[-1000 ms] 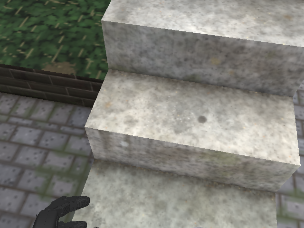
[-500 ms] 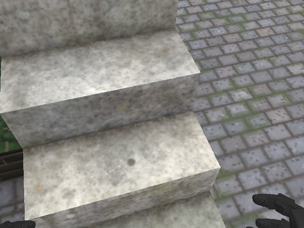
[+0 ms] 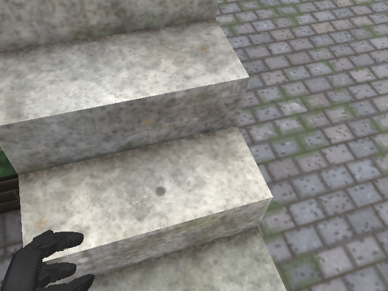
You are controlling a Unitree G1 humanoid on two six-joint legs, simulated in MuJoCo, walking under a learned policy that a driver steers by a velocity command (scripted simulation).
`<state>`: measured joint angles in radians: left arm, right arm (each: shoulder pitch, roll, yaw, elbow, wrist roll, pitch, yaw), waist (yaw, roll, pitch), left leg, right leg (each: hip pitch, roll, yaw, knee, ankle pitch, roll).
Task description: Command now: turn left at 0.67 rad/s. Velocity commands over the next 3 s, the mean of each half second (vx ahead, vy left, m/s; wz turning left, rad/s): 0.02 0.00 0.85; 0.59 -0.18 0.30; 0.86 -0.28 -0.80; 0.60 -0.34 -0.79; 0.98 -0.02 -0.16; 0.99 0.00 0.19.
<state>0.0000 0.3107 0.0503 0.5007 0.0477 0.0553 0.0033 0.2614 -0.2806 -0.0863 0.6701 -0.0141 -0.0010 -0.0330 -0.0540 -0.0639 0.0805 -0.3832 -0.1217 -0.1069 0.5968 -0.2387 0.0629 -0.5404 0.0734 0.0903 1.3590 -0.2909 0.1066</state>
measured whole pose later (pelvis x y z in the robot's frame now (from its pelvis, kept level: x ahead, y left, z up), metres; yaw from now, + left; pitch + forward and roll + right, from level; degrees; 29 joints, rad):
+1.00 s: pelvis -0.11 -0.06 -0.17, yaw +32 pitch +2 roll -6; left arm 0.14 0.13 -0.01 0.58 0.02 0.08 -0.06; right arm 0.39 -0.20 -0.04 0.83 -0.03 0.05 -0.11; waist 0.02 -0.01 0.05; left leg 0.06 0.08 0.18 0.24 -0.30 0.02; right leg -1.05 0.09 -0.11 1.64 -0.60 -0.10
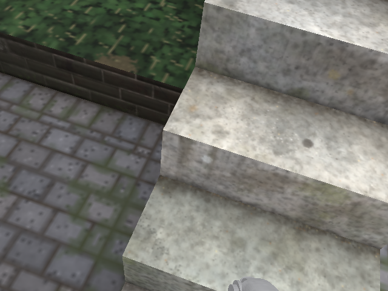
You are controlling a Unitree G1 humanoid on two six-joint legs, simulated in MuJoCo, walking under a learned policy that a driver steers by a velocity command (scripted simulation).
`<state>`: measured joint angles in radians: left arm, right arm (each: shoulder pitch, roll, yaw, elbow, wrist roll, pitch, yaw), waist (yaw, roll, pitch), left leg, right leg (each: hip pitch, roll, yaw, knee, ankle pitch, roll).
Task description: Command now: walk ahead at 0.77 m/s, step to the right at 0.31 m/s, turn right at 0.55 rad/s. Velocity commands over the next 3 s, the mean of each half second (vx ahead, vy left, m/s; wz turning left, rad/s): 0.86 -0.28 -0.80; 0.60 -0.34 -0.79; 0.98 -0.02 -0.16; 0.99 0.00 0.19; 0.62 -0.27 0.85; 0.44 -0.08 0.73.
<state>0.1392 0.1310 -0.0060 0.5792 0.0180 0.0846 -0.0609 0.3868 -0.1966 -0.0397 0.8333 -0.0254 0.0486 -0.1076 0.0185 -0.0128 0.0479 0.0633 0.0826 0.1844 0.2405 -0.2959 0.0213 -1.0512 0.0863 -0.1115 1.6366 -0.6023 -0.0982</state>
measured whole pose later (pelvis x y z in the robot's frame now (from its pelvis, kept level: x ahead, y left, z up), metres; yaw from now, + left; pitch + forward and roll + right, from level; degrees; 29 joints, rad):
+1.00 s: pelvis +0.34 -0.01 +0.21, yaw -38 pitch -2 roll -3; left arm 0.17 0.27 0.01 0.57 0.02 0.12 -0.06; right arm 0.40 -0.25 -0.09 0.97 0.02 -0.01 -0.06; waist 0.13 -0.03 0.10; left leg -0.09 0.05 0.19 0.91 -0.06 -0.04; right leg -0.84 0.15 -0.19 1.42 -0.58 -0.26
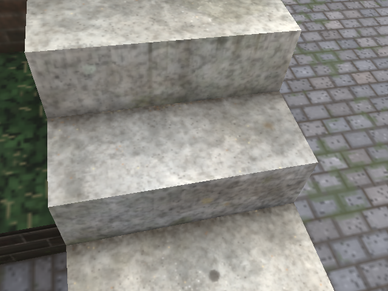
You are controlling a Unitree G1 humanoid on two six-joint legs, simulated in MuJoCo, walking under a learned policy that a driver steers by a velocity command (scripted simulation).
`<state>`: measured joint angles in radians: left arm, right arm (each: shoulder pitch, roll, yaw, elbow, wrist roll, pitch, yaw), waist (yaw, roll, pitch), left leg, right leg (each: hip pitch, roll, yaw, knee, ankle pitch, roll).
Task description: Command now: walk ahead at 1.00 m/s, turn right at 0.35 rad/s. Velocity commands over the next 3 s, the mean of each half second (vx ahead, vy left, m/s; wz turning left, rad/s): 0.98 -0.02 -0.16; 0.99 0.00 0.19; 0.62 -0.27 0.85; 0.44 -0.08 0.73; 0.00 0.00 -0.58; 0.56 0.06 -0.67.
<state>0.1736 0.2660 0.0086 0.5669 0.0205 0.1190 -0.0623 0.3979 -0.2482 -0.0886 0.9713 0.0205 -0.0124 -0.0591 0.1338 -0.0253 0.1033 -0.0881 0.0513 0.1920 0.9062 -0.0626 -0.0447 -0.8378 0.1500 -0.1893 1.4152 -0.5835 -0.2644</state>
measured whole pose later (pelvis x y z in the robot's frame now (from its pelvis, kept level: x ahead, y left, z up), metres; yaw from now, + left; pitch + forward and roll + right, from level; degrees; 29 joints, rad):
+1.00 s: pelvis +0.30 +0.05 +0.30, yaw -2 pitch -2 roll -2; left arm 0.30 0.13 0.03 0.79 0.02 -0.05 0.00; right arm 0.22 -0.18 -0.10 0.79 -0.01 -0.07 0.00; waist 0.02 0.07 -0.13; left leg -0.75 -0.08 -0.14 1.94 -0.10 0.08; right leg -0.47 -0.01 -0.20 0.96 -0.47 -0.04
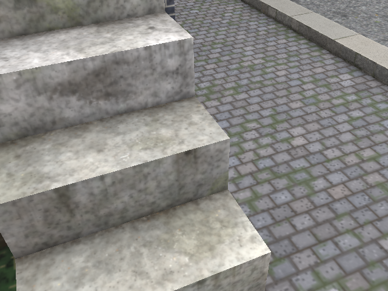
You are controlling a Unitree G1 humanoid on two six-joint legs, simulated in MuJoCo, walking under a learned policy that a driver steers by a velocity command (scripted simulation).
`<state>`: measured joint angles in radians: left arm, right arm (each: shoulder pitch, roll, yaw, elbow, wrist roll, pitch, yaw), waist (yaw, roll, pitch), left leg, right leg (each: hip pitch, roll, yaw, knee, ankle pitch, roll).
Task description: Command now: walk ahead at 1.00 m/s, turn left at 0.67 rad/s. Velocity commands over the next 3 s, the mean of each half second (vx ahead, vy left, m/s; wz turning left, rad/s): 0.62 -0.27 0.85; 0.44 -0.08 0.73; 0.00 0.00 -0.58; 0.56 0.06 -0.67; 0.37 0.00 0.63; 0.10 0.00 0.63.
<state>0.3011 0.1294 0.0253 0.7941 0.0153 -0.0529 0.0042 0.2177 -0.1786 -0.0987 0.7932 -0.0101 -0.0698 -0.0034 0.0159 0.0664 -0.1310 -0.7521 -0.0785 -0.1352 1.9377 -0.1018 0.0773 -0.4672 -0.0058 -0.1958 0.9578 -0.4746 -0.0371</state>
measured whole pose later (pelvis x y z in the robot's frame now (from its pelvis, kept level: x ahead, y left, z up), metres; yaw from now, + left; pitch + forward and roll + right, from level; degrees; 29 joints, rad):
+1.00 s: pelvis +0.33 +0.11 +0.25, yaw +47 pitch +2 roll -2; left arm 0.36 0.29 0.06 0.74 -0.04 -0.05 0.00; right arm -0.06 -0.30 -0.05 0.62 -0.03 -0.03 0.02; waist 0.10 0.02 -0.01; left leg -0.33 0.03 0.00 0.64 -0.15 0.04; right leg -0.27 0.00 0.01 0.93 -0.37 -0.01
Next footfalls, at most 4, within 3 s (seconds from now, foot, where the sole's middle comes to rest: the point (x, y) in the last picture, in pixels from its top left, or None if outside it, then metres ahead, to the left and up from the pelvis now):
0.42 left None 0.24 0.16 -0.52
0.80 right None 0.35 -0.06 -0.53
1.40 right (179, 226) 0.62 0.09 -0.30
1.74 left None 0.35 0.03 -0.52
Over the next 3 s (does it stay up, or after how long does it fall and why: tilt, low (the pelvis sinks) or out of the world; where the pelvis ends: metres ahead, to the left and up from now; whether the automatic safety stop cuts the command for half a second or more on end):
stays up -0.01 0.04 0.02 its command is cut before an obstacle after 0.8 s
